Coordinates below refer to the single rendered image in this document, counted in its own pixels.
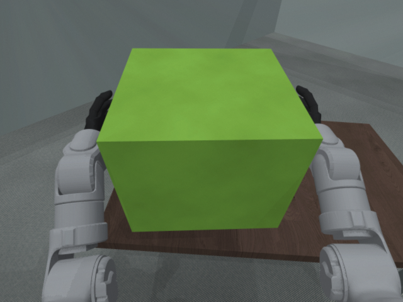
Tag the right robot hand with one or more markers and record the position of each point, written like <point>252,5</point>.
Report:
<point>309,103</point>

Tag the left robot hand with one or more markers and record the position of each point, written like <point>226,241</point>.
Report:
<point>98,111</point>

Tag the table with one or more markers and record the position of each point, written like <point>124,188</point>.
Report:
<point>298,236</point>

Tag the left robot forearm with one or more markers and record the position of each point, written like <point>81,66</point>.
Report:
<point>78,195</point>

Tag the right robot forearm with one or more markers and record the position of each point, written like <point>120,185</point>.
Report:
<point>345,210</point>

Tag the left robot upper arm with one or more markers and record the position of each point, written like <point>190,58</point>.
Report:
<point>82,279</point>

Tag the carton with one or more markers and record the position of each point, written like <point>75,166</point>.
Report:
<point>206,139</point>

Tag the right robot upper arm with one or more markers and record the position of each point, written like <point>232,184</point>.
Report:
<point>358,272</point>

